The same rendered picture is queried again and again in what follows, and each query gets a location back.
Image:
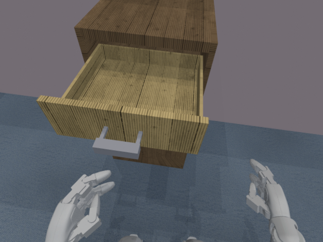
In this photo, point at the handle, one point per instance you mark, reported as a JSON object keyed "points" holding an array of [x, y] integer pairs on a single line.
{"points": [[117, 148]]}

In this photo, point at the cabinet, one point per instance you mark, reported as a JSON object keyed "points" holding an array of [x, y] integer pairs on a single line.
{"points": [[182, 26]]}

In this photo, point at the robot right forearm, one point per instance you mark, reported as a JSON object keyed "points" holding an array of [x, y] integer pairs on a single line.
{"points": [[284, 229]]}

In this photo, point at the right robot hand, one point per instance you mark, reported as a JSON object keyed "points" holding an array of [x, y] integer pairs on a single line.
{"points": [[271, 192]]}

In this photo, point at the left robot hand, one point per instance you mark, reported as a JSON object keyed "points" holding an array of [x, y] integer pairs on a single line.
{"points": [[69, 213]]}

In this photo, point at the drawer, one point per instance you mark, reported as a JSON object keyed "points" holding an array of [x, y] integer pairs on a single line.
{"points": [[129, 90]]}

